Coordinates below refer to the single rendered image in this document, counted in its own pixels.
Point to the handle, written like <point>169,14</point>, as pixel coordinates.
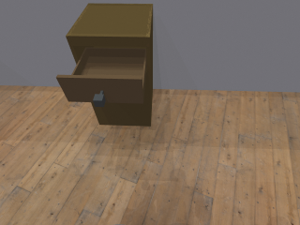
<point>99,99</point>

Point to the drawer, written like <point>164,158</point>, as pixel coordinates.
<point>119,72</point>

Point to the cabinet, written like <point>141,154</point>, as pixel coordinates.
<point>111,25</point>

